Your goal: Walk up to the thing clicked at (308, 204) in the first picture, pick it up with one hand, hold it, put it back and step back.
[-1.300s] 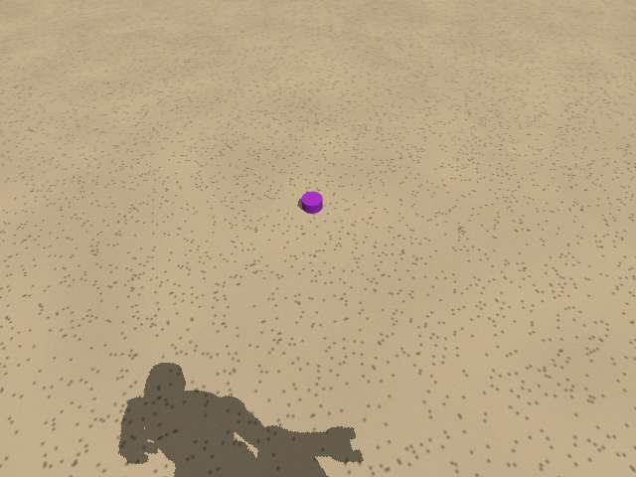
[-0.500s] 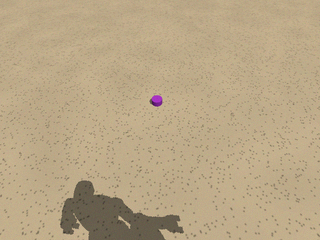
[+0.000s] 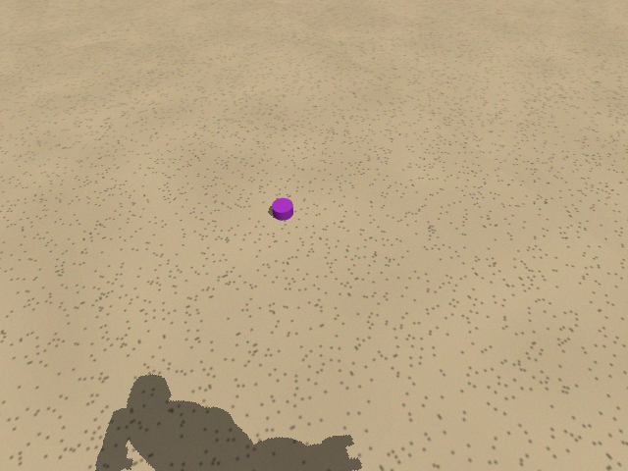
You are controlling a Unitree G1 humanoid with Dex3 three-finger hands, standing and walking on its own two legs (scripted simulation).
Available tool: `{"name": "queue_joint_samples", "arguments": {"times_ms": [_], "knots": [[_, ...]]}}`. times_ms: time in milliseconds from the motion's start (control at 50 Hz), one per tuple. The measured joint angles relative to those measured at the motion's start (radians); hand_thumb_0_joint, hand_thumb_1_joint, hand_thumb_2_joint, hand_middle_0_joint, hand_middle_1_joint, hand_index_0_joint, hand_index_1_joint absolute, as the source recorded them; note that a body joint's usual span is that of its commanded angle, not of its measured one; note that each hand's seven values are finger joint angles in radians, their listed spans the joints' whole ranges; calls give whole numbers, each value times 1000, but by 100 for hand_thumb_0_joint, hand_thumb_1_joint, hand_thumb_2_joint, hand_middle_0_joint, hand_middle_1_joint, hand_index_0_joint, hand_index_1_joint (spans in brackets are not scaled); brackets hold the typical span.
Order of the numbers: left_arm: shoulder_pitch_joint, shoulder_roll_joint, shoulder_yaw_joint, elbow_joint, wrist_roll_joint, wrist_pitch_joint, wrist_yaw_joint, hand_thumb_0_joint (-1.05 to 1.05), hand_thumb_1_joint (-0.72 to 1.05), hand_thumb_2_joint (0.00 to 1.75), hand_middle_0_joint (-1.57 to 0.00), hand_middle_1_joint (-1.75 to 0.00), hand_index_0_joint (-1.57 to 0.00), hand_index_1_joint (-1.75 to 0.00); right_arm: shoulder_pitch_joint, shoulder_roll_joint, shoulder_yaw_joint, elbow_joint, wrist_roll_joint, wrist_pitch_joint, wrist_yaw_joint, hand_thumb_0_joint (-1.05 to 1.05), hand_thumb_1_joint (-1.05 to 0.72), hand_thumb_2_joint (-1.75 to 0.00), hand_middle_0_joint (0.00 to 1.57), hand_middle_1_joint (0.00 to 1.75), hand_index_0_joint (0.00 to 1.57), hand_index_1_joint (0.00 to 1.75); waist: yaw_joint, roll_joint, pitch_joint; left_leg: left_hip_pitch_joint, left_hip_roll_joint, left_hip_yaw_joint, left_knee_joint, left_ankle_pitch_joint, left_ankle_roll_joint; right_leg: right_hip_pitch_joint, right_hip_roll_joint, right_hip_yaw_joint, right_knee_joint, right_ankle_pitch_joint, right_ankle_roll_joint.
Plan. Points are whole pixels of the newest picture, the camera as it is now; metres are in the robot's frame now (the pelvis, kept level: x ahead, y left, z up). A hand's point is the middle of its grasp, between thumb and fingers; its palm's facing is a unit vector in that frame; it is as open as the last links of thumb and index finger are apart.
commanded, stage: walk up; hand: left
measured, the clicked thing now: (282, 209) +1.28 +0.17 -0.75
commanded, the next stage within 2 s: none
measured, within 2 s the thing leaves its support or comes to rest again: neither
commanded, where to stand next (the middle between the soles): +0.88 -0.05 m, yaw -4 degrees
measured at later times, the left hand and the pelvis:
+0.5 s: hand (164, 432) +0.22 +0.26 -0.17, palm faces -0.07 -0.94 -0.34, open 7.4 cm; pelvis +0.19 -0.01 -0.02, yaw -4 degrees
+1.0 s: hand (218, 269) +0.49 +0.21 -0.12, palm faces -0.10 -0.90 -0.43, open 7.4 cm; pelvis +0.40 -0.07 -0.01, yaw -5 degrees
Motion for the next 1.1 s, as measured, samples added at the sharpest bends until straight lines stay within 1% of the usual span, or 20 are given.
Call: {"name": "queue_joint_samples", "arguments": {"times_ms": [40,80,100,140,180,220,320,420,460,480,520,580,680,800,840,860,900,940,980,1100], "knots": [[10,13,5,-19,-3,-10,-12,1,90,90,-20,-30,-20,-30,20,-20,-8,-6,-4,7,5,0,-90,-90,21,31,21,30,-2,6,11,28,16,9,3,-24,-16,-14,-27,-4,-59,21,1],[24,21,13,-37,-3,-26,-18,1,90,90,-20,-30,-20,-30,34,-46,-16,-9,-7,23,9,0,-90,-90,21,31,21,30,0,28,21,36,46,12,67,-81,-23,6,-34,-23,-147,140,17],[30,22,19,-46,0,-37,-17,1,90,90,-20,-30,-20,-30,41,-59,-18,-11,-7,32,8,0,-90,-90,21,31,21,30,-3,52,26,17,73,-2,145,-130,-2,20,-16,-44,-149,207,27],[46,23,27,-70,3,-54,-7,1,90,90,-20,-30,-20,-30,46,-67,-20,-6,-1,53,3,0,-90,-90,20,30,21,30,5,69,24,-78,66,-54,390,-210,10,29,7,-64,-113,172,28],[65,13,22,-84,-9,-57,0,0,90,90,-20,-30,-20,-30,38,-72,-16,-4,8,61,6,1,-90,-90,20,30,21,30,18,77,27,-171,39,-68,562,-178,8,72,19,-68,-146,154,13],[88,-1,11,-91,-16,-55,6,0,90,90,-20,-30,-20,-30,27,-77,-13,-17,14,52,12,1,-90,-90,20,30,20,30,29,87,30,-250,36,-52,615,-119,6,124,31,-65,-212,164,3],[137,-9,-5,-105,-22,-55,7,0,90,90,-21,-30,-20,-30,8,-66,-8,-75,14,31,38,0,-90,-90,20,30,20,30,43,84,39,-357,67,-28,436,-35,-12,220,50,-51,-317,166,2],[159,7,-13,-129,-26,-55,7,1,90,90,-21,-30,-20,-30,-6,-41,-7,-104,10,22,46,0,-90,-90,20,30,21,30,55,54,46,-335,75,-17,197,69,-13,274,47,-45,-278,74,28],[164,16,-15,-136,-28,-51,11,1,90,90,-21,-30,-20,-30,-13,-31,-9,-116,8,7,42,0,-90,-90,20,30,21,30,53,19,53,-299,49,8,166,163,-4,262,17,-31,-170,-1,25],[159,15,-15,-134,-32,-47,17,1,90,90,-21,-30,-20,-30,-18,-25,-10,-128,3,-2,38,0,-90,-90,20,30,21,30,51,2,60,-296,39,25,197,147,-3,219,5,-13,-48,-4,9],[145,10,-23,-127,-34,-38,27,1,90,90,-21,-30,-20,-30,-16,-12,-7,-154,14,-16,34,0,-90,-90,20,30,21,30,31,-6,63,-277,37,37,227,92,1,110,31,35,205,-21,-13],[126,21,-29,-129,-38,-44,25,1,90,90,-21,-30,-20,-30,8,9,8,-172,32,-16,27,0,-90,-90,20,30,21,30,14,-27,55,-203,33,59,175,69,4,-27,28,38,354,44,-17],[97,28,-19,-146,-32,-49,1,1,90,90,-20,-30,-20,-30,70,-2,20,-177,28,-15,26,0,-90,-90,21,31,21,30,-5,-26,42,-93,24,82,79,51,7,-144,-41,-17,170,116,19],[67,24,-4,-151,-21,-52,-19,1,90,90,-20,-30,-20,-30,136,-52,7,-164,32,-2,29,0,-90,-90,21,31,21,30,-29,24,34,-21,32,82,96,-44,-17,-126,-66,-54,-96,250,13],[72,35,2,-158,-18,-65,-16,0,90,90,-20,-30,-20,-30,158,-62,6,-159,32,8,27,0,-90,-90,21,31,21,30,-30,38,21,-26,47,70,175,-117,-22,-74,-51,-64,-153,270,8],[67,33,9,-161,-16,-75,-9,0,90,90,-20,-30,-20,-30,161,-67,5,-151,31,13,23,0,-90,-90,21,31,21,30,-25,59,23,-52,69,54,261,-150,-5,-70,-34,-75,-126,267,14],[63,24,9,-172,-20,-88,6,0,90,90,-20,-30,-20,-30,143,-66,7,-130,31,31,13,0,-90,-90,20,30,21,30,-9,77,34,-142,51,-14,490,-183,8,-65,-22,-85,-72,212,16],[66,5,-3,-178,-32,-90,13,0,90,90,-20,-30,-20,-30,121,-70,11,-117,36,39,9,1,-90,-90,20,30,21,30,5,93,42,-229,23,-47,640,-156,13,-27,-20,-88,-91,193,13],[79,-13,-15,-180,-36,-88,18,0,90,90,-20,-30,-20,-30,101,-74,12,-116,43,36,11,1,-90,-90,20,30,21,30,14,109,43,-298,22,-55,668,-108,13,21,-15,-92,-143,195,15],[125,-17,-24,-186,-30,-88,21,0,90,90,-21,-30,-20,-30,64,-57,10,-138,30,28,36,0,-90,-90,20,30,21,30,33,96,43,-399,58,-34,446,-11,-13,130,-12,-102,-245,176,16]]}}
